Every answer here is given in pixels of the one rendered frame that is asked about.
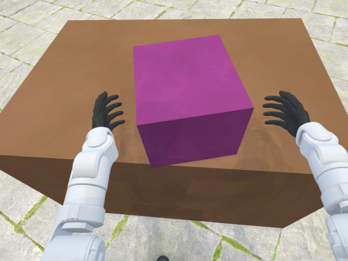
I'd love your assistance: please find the robot right hand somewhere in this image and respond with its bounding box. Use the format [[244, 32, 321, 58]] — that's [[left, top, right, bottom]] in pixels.
[[263, 91, 311, 137]]

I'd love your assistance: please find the carton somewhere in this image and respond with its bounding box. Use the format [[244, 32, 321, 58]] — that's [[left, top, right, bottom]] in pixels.
[[133, 35, 254, 168]]

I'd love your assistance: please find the robot right upper arm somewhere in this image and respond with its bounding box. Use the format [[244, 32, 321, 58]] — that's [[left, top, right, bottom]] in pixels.
[[325, 213, 348, 261]]

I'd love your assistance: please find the right robot forearm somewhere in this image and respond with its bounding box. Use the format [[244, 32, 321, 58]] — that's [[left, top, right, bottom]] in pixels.
[[296, 122, 348, 216]]

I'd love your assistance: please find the robot left upper arm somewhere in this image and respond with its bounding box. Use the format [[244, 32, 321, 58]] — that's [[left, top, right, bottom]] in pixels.
[[42, 235, 105, 261]]

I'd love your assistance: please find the robot left hand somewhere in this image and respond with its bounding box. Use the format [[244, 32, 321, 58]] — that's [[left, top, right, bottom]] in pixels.
[[92, 91, 125, 132]]

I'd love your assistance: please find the pedestal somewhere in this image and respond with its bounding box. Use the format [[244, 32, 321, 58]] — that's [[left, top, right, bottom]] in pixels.
[[0, 18, 348, 228]]

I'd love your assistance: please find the left robot forearm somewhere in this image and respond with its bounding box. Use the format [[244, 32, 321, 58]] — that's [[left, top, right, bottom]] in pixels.
[[40, 127, 119, 261]]

